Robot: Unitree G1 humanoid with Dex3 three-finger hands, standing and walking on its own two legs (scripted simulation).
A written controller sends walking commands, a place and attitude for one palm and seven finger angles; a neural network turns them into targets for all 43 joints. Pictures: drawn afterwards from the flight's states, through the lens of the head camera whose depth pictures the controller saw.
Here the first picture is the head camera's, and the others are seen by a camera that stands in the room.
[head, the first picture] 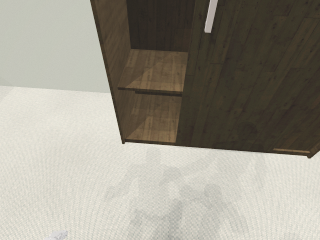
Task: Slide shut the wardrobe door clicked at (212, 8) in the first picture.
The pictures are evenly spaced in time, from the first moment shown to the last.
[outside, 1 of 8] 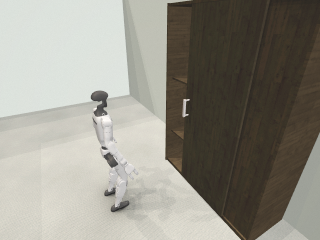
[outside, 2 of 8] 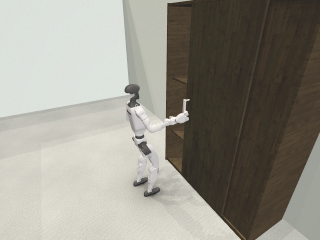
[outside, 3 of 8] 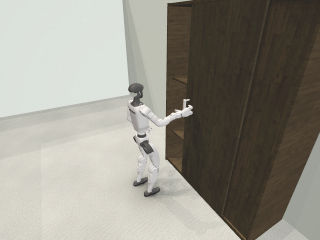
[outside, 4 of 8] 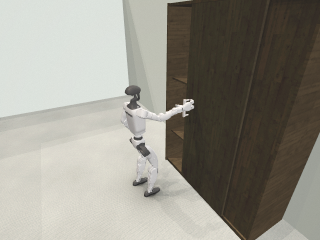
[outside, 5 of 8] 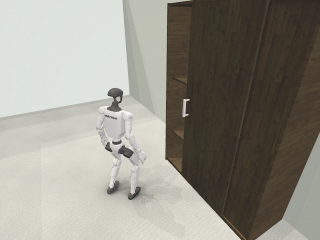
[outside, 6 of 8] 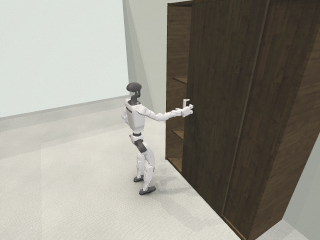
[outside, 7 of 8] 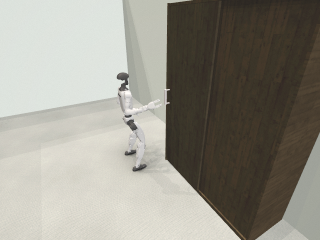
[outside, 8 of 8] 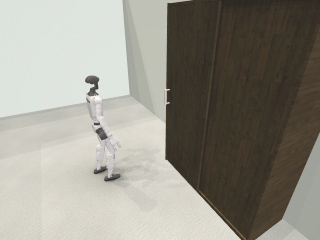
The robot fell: no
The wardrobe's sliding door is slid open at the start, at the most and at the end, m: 0.38 0.38 0.00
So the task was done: yes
